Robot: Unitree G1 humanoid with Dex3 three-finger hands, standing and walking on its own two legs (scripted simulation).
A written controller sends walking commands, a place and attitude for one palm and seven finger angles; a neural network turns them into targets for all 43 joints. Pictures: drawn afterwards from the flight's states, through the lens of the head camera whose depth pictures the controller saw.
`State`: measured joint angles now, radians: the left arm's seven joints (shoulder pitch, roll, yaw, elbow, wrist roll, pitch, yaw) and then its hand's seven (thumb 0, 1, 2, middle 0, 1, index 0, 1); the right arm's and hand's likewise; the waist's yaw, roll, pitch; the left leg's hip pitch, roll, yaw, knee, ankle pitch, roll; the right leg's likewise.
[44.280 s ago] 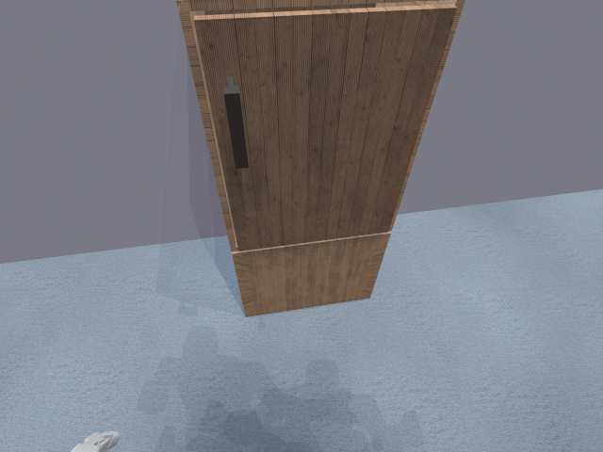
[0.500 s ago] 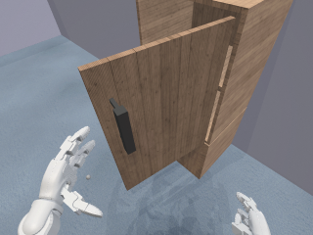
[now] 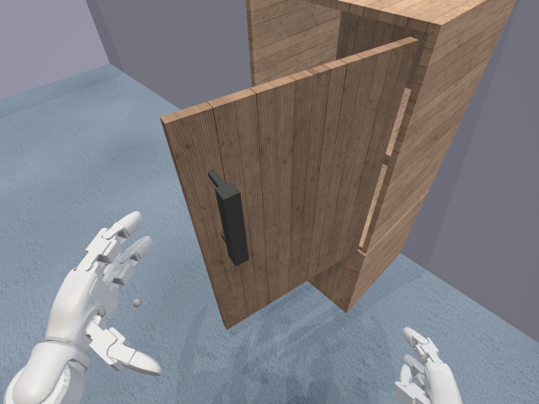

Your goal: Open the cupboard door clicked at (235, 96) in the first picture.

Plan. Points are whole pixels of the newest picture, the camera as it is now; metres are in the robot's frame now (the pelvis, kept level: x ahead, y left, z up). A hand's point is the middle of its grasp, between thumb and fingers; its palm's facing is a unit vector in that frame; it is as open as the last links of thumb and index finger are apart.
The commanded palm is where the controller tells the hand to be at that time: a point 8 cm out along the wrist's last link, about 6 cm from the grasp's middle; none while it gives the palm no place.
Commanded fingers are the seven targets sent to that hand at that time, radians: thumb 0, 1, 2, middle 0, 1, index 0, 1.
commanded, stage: draw the hand back to the body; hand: left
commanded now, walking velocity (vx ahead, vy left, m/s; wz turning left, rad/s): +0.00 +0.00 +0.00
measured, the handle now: (227, 218) +0.36 +0.10 +0.10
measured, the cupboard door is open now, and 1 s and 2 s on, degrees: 78 78 78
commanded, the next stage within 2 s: step back with the hand held close in 1.20 s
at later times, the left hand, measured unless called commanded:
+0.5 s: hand (85, 280) +0.22 +0.24 +0.14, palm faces +0.33 -0.87 -0.37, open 13.0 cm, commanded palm +0.17 +0.29 +0.16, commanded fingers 0.00 0.38 0.68 -0.18 -0.30 -0.18 -0.30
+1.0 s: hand (68, 257) +0.24 +0.26 +0.16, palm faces +0.41 -0.81 -0.41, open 7.7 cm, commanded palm +0.19 +0.30 +0.18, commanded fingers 0.00 0.90 0.90 -0.20 -0.30 -0.20 -0.30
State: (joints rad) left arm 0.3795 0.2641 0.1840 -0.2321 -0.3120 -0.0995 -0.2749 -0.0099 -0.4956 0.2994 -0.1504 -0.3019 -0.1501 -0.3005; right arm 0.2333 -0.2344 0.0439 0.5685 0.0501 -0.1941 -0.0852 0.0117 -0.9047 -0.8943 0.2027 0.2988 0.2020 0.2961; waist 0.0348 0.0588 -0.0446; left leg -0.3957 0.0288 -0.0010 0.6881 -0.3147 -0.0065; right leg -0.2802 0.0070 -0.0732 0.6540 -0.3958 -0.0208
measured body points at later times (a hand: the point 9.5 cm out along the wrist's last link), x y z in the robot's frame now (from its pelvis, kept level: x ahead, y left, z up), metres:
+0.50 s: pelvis +0.02 +0.01 +0.02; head +0.02 +0.00 +0.47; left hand +0.20 +0.29 +0.16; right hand +0.19 -0.21 -0.07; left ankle +0.03 +0.12 -0.72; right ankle -0.03 -0.10 -0.72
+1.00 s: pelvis +0.03 +0.00 +0.02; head +0.03 -0.02 +0.47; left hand +0.21 +0.30 +0.19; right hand +0.22 -0.22 -0.07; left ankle +0.03 +0.12 -0.72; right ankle -0.03 -0.10 -0.72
